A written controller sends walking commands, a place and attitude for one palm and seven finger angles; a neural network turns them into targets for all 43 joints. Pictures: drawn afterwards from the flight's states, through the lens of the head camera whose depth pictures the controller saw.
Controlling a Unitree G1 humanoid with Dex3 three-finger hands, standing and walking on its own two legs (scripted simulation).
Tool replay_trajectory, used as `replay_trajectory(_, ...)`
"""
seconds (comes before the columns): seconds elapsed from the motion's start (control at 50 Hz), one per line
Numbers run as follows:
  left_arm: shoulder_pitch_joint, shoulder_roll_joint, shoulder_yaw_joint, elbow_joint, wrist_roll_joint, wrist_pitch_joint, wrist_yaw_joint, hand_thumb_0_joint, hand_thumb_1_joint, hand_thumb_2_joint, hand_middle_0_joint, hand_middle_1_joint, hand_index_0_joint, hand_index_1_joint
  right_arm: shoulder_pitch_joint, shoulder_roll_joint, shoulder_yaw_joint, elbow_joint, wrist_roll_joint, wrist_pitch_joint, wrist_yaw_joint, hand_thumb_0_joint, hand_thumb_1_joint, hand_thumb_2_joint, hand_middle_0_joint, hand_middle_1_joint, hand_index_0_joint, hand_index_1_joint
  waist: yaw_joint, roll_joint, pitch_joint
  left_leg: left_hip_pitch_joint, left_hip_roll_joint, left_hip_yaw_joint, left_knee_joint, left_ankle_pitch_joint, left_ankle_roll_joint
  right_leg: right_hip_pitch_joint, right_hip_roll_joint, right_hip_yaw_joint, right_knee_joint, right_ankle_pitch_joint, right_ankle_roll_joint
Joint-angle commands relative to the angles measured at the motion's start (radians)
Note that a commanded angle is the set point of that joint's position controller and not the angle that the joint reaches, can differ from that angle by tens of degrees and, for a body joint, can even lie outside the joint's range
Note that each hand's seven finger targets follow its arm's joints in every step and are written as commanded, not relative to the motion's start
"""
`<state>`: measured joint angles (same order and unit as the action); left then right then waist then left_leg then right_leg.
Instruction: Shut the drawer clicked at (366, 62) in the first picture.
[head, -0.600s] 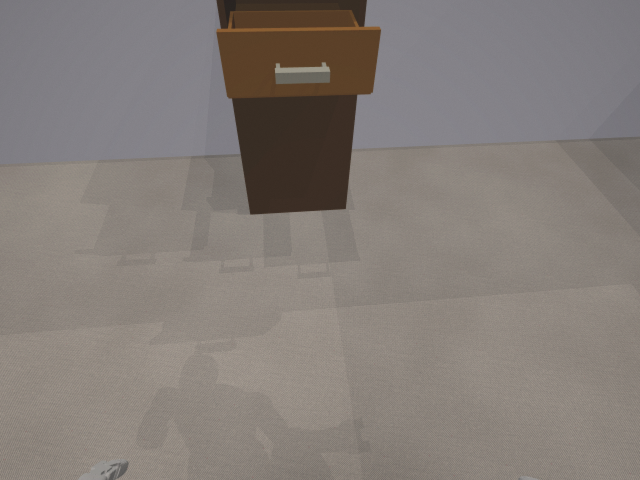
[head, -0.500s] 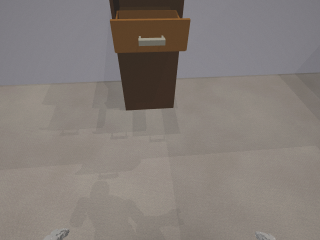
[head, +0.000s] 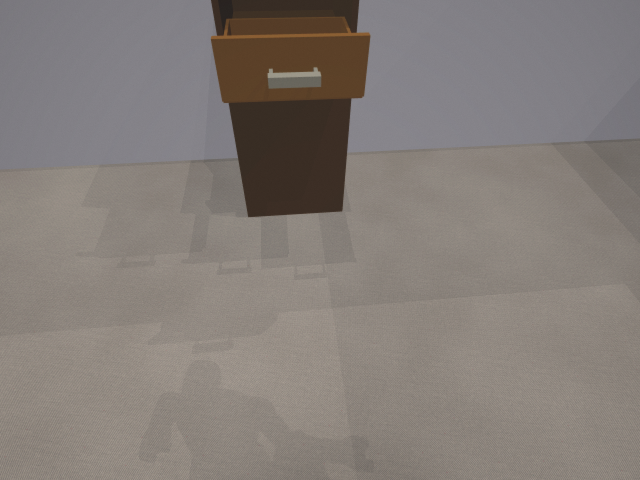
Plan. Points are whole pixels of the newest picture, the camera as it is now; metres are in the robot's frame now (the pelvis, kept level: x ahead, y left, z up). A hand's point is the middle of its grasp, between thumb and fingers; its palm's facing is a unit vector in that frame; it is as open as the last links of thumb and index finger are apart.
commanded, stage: stand and wait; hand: left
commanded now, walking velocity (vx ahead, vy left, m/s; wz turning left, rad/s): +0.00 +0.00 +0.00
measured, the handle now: (293, 75) +1.01 +0.13 +0.03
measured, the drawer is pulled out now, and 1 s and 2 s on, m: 0.30 0.30 0.30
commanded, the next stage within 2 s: look at it before walking up in 0.22 s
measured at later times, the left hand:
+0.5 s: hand out of the picture +0.07 +0.24 -0.15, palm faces -0.02 -0.94 -0.33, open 7.4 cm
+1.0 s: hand out of the picture +0.07 +0.25 -0.15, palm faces -0.01 -0.94 -0.34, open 7.4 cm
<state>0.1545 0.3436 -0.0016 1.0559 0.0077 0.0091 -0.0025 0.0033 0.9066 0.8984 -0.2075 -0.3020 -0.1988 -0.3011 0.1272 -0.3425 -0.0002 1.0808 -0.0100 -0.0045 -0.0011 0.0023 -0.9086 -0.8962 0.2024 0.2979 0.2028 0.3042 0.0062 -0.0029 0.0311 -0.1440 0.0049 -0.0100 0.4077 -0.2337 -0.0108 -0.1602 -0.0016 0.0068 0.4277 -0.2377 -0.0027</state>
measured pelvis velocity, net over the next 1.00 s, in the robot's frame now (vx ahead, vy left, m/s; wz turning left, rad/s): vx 0.00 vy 0.00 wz -0.01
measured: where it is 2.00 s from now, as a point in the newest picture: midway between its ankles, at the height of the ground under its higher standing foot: (348, 472)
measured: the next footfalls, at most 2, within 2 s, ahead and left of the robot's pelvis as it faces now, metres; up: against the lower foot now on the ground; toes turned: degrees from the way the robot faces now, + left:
right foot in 1.34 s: +0.13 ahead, -0.15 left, +0.00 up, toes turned -15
left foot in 1.88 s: +0.45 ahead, +0.00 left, +0.00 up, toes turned -10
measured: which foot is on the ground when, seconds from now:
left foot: down 0.00-1.00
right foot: down 0.00-1.00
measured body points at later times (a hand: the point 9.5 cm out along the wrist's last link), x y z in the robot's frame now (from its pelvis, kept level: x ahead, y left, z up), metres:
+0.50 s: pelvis -0.01 +0.00 +0.00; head -0.01 +0.00 +0.45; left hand +0.07 +0.29 -0.13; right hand +0.06 -0.30 -0.13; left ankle -0.01 +0.13 -0.74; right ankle +0.00 -0.12 -0.74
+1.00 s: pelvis +0.00 +0.00 +0.00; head +0.00 +0.00 +0.45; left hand +0.07 +0.29 -0.13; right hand +0.08 -0.30 -0.13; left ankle -0.01 +0.13 -0.74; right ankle +0.00 -0.12 -0.74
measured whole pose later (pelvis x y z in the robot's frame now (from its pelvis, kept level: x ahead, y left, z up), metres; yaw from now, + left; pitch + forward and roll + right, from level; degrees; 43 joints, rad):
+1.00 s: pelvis +0.00 +0.00 +0.00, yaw +0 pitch -1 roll +0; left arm 0.15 0.34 0.00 1.09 0.01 0.00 0.00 0.00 0.91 0.90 -0.21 -0.30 -0.20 -0.30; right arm 0.11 -0.33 0.01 1.12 -0.01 -0.01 0.00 0.00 -0.91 -0.90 0.20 0.30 0.20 0.30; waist 0.01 0.00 0.02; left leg -0.13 0.01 0.00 0.36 -0.21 -0.02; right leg -0.15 0.01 0.01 0.38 -0.21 -0.01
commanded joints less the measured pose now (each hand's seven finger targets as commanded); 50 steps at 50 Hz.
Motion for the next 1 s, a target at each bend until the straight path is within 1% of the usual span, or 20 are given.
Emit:
replay_trajectory(0.0,-0.065,0.211,0.038,-0.063,0.001,-0.035,0.013,0.0,0.9,0.9,-0.2,-0.3,-0.2,-0.3,-0.063,-0.196,-0.036,-0.066,0.0,-0.027,-0.012,0.0,-0.9,-0.9,0.2,0.3,0.2,0.3,-0.007,-0.003,-0.069,-0.001,0.101,-0.08,-0.063,0.128,0.041,0.012,-0.122,0.111,-0.089,0.135,-0.035)
replay_trajectory(0.06,-0.062,0.21,0.037,-0.053,0.0,-0.037,0.013,0.0,0.9,0.9,-0.2,-0.3,-0.2,-0.3,-0.058,-0.196,-0.034,-0.054,0.0,-0.027,-0.012,0.0,-0.9,-0.9,0.2,0.3,0.2,0.3,-0.006,-0.015,-0.067,0.004,0.103,-0.077,-0.066,0.124,0.039,0.008,-0.124,0.116,-0.1,0.13,-0.036)
replay_trajectory(0.16,-0.064,0.208,0.037,-0.045,0.0,-0.037,0.013,0.0,0.9,0.9,-0.2,-0.3,-0.2,-0.3,-0.051,-0.198,-0.033,-0.042,0.0,-0.027,-0.012,0.0,-0.9,-0.9,0.2,0.3,0.2,0.3,-0.007,-0.012,-0.059,0.0,0.106,-0.08,-0.077,0.116,0.037,0.002,-0.119,0.119,-0.106,0.11,-0.035)
replay_trajectory(0.18,-0.063,0.21,0.037,-0.046,0.001,-0.036,0.013,0.0,0.9,0.9,-0.2,-0.3,-0.2,-0.3,-0.051,-0.198,-0.034,-0.042,0.001,-0.027,-0.011,0.0,-0.9,-0.9,0.2,0.3,0.2,0.3,-0.006,0.0,-0.052,-0.003,0.106,-0.08,-0.077,0.113,0.037,-0.003,-0.117,0.12,-0.107,0.103,-0.035)
replay_trajectory(0.22,-0.065,0.207,0.037,-0.043,0.001,-0.036,0.014,0.0,0.9,0.9,-0.2,-0.3,-0.2,-0.3,-0.048,-0.195,-0.034,-0.036,0.0,-0.028,-0.011,0.0,-0.9,-0.9,0.2,0.3,0.2,0.3,-0.006,-0.006,-0.055,-0.005,0.107,-0.083,-0.086,0.107,0.038,0.001,-0.118,0.118,-0.11,0.089,-0.033)
replay_trajectory(0.24,-0.064,0.208,0.036,-0.044,0.001,-0.036,0.013,0.0,0.9,0.9,-0.2,-0.3,-0.2,-0.3,-0.049,-0.197,-0.033,-0.035,0.0,-0.028,-0.011,0.0,-0.9,-0.9,0.2,0.3,0.2,0.3,-0.006,0.005,-0.053,-0.006,0.106,-0.082,-0.084,0.104,0.037,-0.001,-0.117,0.123,-0.114,0.084,-0.034)
replay_trajectory(0.26,-0.065,0.207,0.037,-0.042,0.001,-0.037,0.013,0.0,0.9,0.9,-0.2,-0.3,-0.2,-0.3,-0.049,-0.195,-0.033,-0.035,0.0,-0.029,-0.011,0.0,-0.9,-0.9,0.2,0.3,0.2,0.3,-0.006,-0.006,-0.05,-0.006,0.106,-0.085,-0.086,0.106,0.037,-0.003,-0.117,0.123,-0.115,0.086,-0.034)
replay_trajectory(0.42,-0.065,0.203,0.037,-0.042,0.003,-0.035,0.012,0.0,0.9,0.9,-0.2,-0.3,-0.2,-0.3,-0.046,-0.196,-0.033,-0.032,0.0,-0.03,-0.01,0.0,-0.9,-0.9,0.2,0.3,0.2,0.3,-0.004,0.009,-0.04,-0.013,0.108,-0.09,-0.097,0.09,0.038,-0.012,-0.113,0.115,-0.119,0.059,-0.029)
replay_trajectory(0.48,-0.065,0.203,0.038,-0.043,0.003,-0.037,0.012,0.0,0.9,0.9,-0.2,-0.3,-0.2,-0.3,-0.041,-0.195,-0.033,-0.033,0.001,-0.029,-0.011,0.0,-0.9,-0.9,0.2,0.3,0.2,0.3,-0.006,-0.013,-0.056,-0.002,0.11,-0.09,-0.091,0.112,0.038,-0.005,-0.113,0.116,-0.117,0.082,-0.03)
replay_trajectory(0.5,-0.063,0.202,0.037,-0.042,0.003,-0.037,0.012,0.0,0.9,0.9,-0.2,-0.3,-0.2,-0.3,-0.043,-0.196,-0.034,-0.033,0.001,-0.031,-0.011,0.0,-0.9,-0.9,0.2,0.3,0.2,0.3,-0.005,0.002,-0.059,0.003,0.11,-0.087,-0.091,0.116,0.038,-0.005,-0.115,0.117,-0.117,0.089,-0.03)
replay_trajectory(0.54,-0.065,0.202,0.037,-0.042,0.003,-0.037,0.012,0.0,0.9,0.9,-0.2,-0.3,-0.2,-0.3,-0.043,-0.196,-0.034,-0.032,0.001,-0.03,-0.01,0.0,-0.9,-0.9,0.2,0.3,0.2,0.3,-0.007,-0.006,-0.058,0.002,0.11,-0.089,-0.094,0.119,0.037,-0.003,-0.114,0.116,-0.117,0.097,-0.03)
replay_trajectory(0.6,-0.062,0.202,0.038,-0.041,0.003,-0.037,0.013,0.0,0.9,0.9,-0.2,-0.3,-0.2,-0.3,-0.043,-0.198,-0.033,-0.032,0.002,-0.032,-0.012,0.0,-0.9,-0.9,0.2,0.3,0.2,0.3,-0.006,0.012,-0.065,0.005,0.114,-0.092,-0.096,0.138,0.038,0.008,-0.112,0.111,-0.109,0.121,-0.029)
replay_trajectory(0.66,-0.058,0.202,0.037,-0.037,0.002,-0.037,0.012,0.0,0.9,0.9,-0.2,-0.3,-0.2,-0.3,-0.051,-0.198,-0.032,-0.031,0.002,-0.031,-0.012,0.0,-0.9,-0.9,0.2,0.3,0.2,0.3,-0.004,0.009,-0.051,0.004,0.112,-0.09,-0.096,0.131,0.037,0.0,-0.113,0.113,-0.115,0.116,-0.028)
replay_trajectory(0.84,-0.052,0.203,0.036,-0.031,0.002,-0.039,0.013,0.0,0.9,0.9,-0.2,-0.3,-0.2,-0.3,-0.05,-0.199,-0.032,-0.03,0.004,-0.033,-0.014,0.0,-0.9,-0.9,0.2,0.3,0.2,0.3,-0.004,0.012,-0.084,0.03,0.118,-0.088,-0.095,0.19,0.038,0.03,-0.116,0.101,-0.103,0.188,-0.027)
replay_trajectory(0.86,-0.051,0.203,0.036,-0.03,0.003,-0.038,0.014,0.0,0.9,0.9,-0.2,-0.3,-0.2,-0.3,-0.053,-0.199,-0.032,-0.029,0.003,-0.033,-0.013,0.0,-0.9,-0.9,0.2,0.3,0.2,0.3,-0.004,0.011,-0.075,0.028,0.117,-0.087,-0.098,0.181,0.038,0.024,-0.116,0.103,-0.106,0.182,-0.027)
replay_trajectory(0.88,-0.052,0.205,0.038,-0.032,0.004,-0.039,0.014,0.0,0.9,0.9,-0.2,-0.3,-0.2,-0.3,-0.05,-0.199,-0.033,-0.031,0.004,-0.032,-0.013,0.0,-0.9,-0.9,0.2,0.3,0.2,0.3,-0.005,-0.005,-0.077,0.028,0.117,-0.088,-0.094,0.187,0.038,0.025,-0.115,0.103,-0.105,0.189,-0.028)
replay_trajectory(0.92,-0.053,0.204,0.037,-0.03,0.003,-0.039,0.014,0.0,0.9,0.9,-0.2,-0.3,-0.2,-0.3,-0.053,-0.2,-0.031,-0.03,0.004,-0.032,-0.014,0.0,-0.9,-0.9,0.2,0.3,0.2,0.3,-0.004,0.001,-0.068,0.028,0.117,-0.088,-0.099,0.187,0.038,0.026,-0.117,0.102,-0.108,0.189,-0.027)
replay_trajectory(0.94,-0.022,0.138,0.025,-0.015,0.001,-0.03,0.016,0.0,0.9,0.9,-0.2,-0.3,-0.2,-0.3,-0.027,-0.137,-0.017,-0.016,-0.001,-0.026,-0.012,0.0,-0.9,-0.9,0.2,0.3,0.2,0.3,-0.005,0.002,-0.087,0.04,0.118,-0.068,-0.09,0.144,0.027,0.024,-0.112,0.106,-0.109,0.144,-0.021)
replay_trajectory(0.96,0.013,0.086,0.015,-0.003,0.003,-0.017,0.016,0.0,0.9,0.9,-0.2,-0.3,-0.2,-0.3,0.012,-0.083,-0.006,-0.004,-0.006,-0.016,-0.01,0.0,-0.9,-0.9,0.2,0.3,0.2,0.3,-0.005,-0.002,-0.074,0.035,0.112,-0.047,-0.073,0.051,0.018,0.005,-0.103,0.108,-0.099,0.039,-0.017)
replay_trajectory(0.98,0.037,0.081,0.016,-0.003,0.007,-0.008,0.012,0.0,0.9,0.9,-0.2,-0.3,-0.2,-0.3,0.037,-0.074,-0.008,-0.004,-0.008,-0.01,-0.009,0.0,-0.9,-0.9,0.2,0.3,0.2,0.3,-0.004,-0.007,-0.062,0.029,0.108,-0.038,-0.057,-0.054,0.02,-0.023,-0.093,0.126,-0.096,-0.074,-0.023)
